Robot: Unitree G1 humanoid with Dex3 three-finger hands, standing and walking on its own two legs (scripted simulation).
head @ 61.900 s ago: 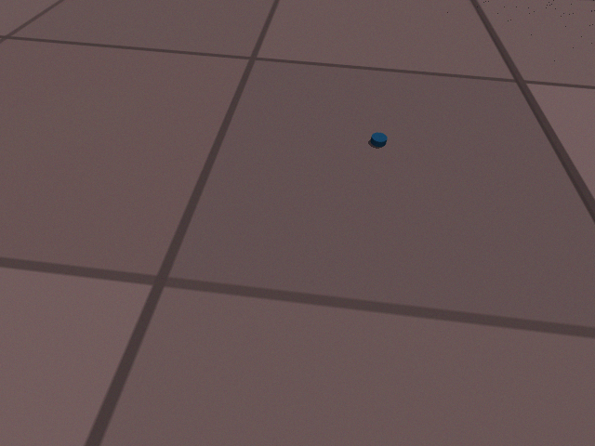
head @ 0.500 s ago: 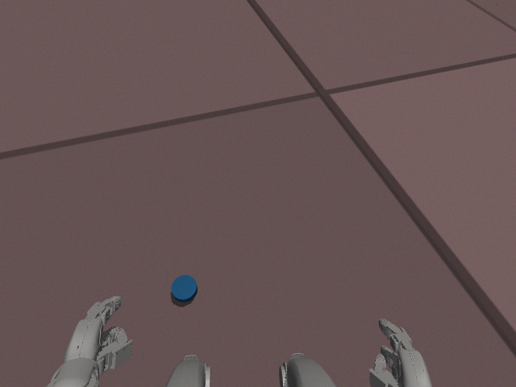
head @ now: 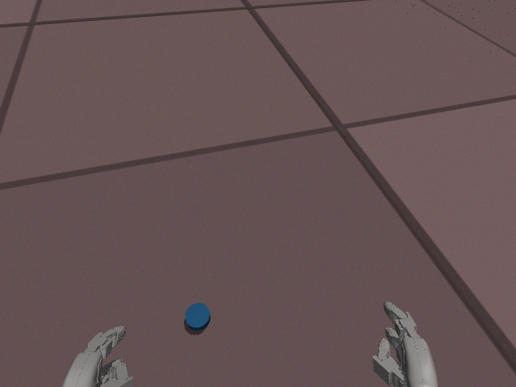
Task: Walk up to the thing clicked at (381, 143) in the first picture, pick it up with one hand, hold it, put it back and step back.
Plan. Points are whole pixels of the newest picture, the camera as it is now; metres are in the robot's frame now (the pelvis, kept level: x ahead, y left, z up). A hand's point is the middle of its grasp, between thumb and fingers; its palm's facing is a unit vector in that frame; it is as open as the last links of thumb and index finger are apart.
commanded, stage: home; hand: left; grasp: from above
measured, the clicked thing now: (197, 316) +0.47 +0.17 -0.70
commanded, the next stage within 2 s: stand in 1.72 s
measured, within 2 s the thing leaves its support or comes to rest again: neither
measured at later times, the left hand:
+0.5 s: hand out of the picture +0.15 +0.18 -0.05, palm faces +0.04 -0.98 -0.20, open 7.4 cm
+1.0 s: hand out of the picture +0.15 +0.18 -0.05, palm faces +0.03 -0.98 -0.20, open 7.4 cm
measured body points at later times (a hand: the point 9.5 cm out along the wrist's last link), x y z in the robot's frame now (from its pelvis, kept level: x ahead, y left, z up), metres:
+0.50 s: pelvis -0.01 +0.00 +0.00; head +0.01 +0.01 +0.45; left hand +0.15 +0.23 -0.03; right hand +0.15 -0.24 -0.06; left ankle +0.00 +0.13 -0.68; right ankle -0.01 -0.14 -0.68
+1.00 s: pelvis -0.01 +0.00 +0.00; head +0.01 +0.01 +0.45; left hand +0.14 +0.23 -0.03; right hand +0.15 -0.24 -0.06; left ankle +0.00 +0.13 -0.68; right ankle -0.01 -0.14 -0.68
